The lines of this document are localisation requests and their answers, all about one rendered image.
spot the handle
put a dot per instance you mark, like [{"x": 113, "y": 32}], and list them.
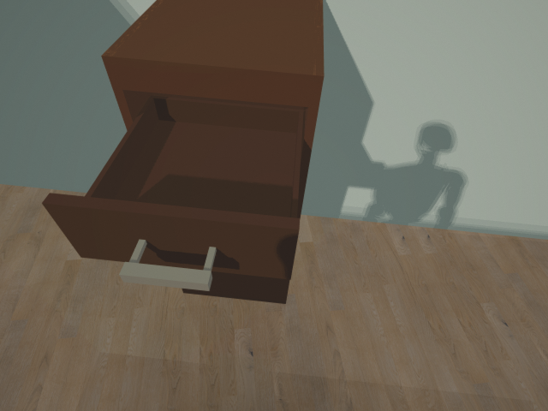
[{"x": 167, "y": 276}]

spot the drawer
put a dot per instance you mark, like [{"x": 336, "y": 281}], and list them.
[{"x": 192, "y": 174}]

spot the cabinet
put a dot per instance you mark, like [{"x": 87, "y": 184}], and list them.
[{"x": 257, "y": 52}]

